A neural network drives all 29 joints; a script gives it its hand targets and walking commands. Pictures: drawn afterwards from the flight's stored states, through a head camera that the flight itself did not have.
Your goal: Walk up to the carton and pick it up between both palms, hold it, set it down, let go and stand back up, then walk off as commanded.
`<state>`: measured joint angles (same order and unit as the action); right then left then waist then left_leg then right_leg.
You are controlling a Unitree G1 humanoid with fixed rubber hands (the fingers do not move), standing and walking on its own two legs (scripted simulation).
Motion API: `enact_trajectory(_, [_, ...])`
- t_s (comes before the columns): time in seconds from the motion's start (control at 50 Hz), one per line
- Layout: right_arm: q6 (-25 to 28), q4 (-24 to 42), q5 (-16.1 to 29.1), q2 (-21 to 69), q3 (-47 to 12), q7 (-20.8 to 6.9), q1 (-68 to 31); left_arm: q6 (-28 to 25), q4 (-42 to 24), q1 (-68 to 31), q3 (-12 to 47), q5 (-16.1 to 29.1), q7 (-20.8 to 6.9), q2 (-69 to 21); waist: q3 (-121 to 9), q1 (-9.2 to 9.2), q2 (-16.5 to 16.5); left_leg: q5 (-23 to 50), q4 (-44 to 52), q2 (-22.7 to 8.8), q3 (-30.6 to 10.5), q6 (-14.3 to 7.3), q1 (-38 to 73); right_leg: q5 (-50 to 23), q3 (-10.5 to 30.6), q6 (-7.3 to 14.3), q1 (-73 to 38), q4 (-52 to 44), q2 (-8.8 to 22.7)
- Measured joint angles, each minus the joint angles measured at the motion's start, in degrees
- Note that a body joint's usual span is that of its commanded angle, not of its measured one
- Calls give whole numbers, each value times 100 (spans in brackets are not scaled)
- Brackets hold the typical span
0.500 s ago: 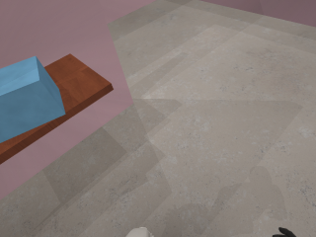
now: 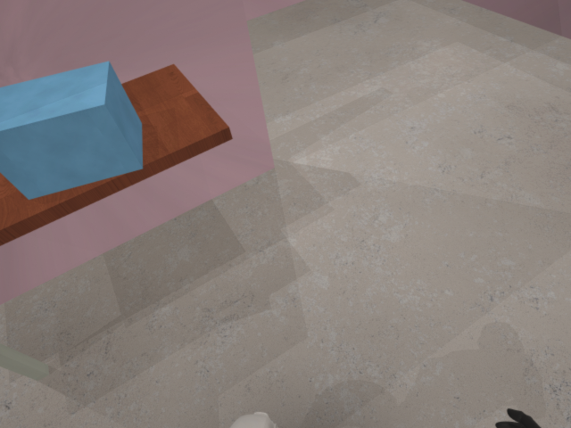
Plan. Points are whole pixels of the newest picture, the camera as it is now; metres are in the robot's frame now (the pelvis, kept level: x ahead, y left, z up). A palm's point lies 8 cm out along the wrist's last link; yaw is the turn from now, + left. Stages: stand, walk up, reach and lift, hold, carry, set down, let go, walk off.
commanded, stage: walk up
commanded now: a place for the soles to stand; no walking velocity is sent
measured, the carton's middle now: (69, 130) +0.80 +0.54 +0.00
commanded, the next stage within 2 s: none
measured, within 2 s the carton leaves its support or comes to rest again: neither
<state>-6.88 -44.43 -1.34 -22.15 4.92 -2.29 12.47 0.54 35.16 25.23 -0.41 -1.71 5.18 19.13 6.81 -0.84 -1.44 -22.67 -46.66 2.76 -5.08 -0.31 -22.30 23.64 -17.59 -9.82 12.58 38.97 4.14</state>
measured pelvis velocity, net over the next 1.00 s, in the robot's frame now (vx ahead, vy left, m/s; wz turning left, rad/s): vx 0.02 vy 0.12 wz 0.29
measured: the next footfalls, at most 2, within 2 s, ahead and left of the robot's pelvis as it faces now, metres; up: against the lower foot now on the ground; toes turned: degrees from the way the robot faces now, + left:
left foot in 0.06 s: +0.10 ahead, +0.14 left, +0.00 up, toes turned -4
left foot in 0.72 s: +0.08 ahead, +0.24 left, +0.00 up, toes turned +11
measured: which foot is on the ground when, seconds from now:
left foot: up 0.00-0.04, down 0.06-0.16, up 0.18-0.70, down 0.72-1.00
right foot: down 0.00-0.72, up 0.74-0.96, down 0.98-1.00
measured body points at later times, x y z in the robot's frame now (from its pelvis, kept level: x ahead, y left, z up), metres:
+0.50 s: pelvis +0.00 +0.00 -0.01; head +0.01 -0.03 +0.44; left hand +0.01 +0.31 -0.09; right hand +0.14 -0.29 -0.14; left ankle +0.01 +0.16 -0.66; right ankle +0.02 -0.08 -0.73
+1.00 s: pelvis +0.02 +0.12 -0.04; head +0.04 +0.13 +0.41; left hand +0.03 +0.46 -0.12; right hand +0.21 -0.15 -0.14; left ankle +0.04 +0.24 -0.73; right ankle +0.07 +0.03 -0.73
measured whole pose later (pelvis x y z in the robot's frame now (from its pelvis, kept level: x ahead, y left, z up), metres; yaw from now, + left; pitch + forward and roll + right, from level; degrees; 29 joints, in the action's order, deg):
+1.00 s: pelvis +0.02 +0.12 -0.04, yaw +17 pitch -4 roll -2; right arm -6.4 -43.5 -1.3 -21.0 4.8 -3.1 11.9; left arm -2.8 36.2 18.5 -0.4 -1.7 1.9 25.7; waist 7.2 -0.3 -0.8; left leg -24.3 -53.5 2.9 -4.7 -1.3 -25.4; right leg 25.8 -13.1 3.6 20.6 49.9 4.9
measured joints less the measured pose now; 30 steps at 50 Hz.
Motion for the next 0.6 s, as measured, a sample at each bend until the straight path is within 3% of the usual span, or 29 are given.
enact_trajectory(0.02, [18,1,0,-1,0,-1,4,43,-3,-10,0,0,0,8,54,-3,11,51,482,-1,94,-59,230,-38,-50,-96,1,85,-2])
enact_trajectory(0.06, [58,-4,0,-14,3,0,5,99,-19,-43,-2,-1,0,78,218,-5,22,694,1089,-11,130,-405,634,-35,-36,-181,254,914,14])
enact_trajectory(0.1, [55,-4,-1,32,3,0,-14,159,-21,-115,-1,-1,-12,189,373,-1,173,732,671,37,134,-346,549,639,325,222,581,2007,42])
enact_trajectory(0.14, [16,42,-1,33,20,4,-17,111,-50,-81,-1,0,-45,218,270,18,190,489,287,47,118,-206,285,1260,757,763,622,1785,58])
enact_trajectory(0.16, [0,57,-1,36,20,7,-44,15,-65,-28,-2,0,-57,252,169,50,188,383,72,46,105,-155,65,971,851,955,584,1213,90])
enact_trajectory(0.18, [0,56,-1,50,21,15,-114,-48,-54,-19,-2,0,-58,273,253,60,156,255,-171,44,55,-148,-13,519,785,1122,588,1210,83])
enact_trajectory(0.22, [-18,54,-1,89,21,17,-121,-54,-13,16,-2,0,-57,276,247,64,88,83,-949,45,55,-130,-323,376,602,1322,583,1358,100])
enact_trajectory(0.26, [-21,56,-1,90,21,-5,-120,-54,59,66,-1,0,-52,227,124,63,35,89,-1768,44,54,-87,-689,375,502,1305,563,1262,126])
enact_trajectory(0.32, [-22,59,0,87,19,-41,-115,-64,131,74,0,0,-52,124,59,60,-38,258,-2192,12,49,-61,-841,201,439,1188,393,881,153])
enact_trajectory(0.44, [-22,59,-1,86,20,-71,-111,-148,134,72,-1,0,-52,77,-126,57,-169,306,-2197,-128,45,-42,-840,-102,344,1291,264,347,163])
enact_trajectory(0.6, [-22,60,0,85,19,-195,-110,-151,110,64,-1,0,-52,128,-140,55,-258,302,-1678,-619,40,-20,-840,-41,117,1100,262,441,280])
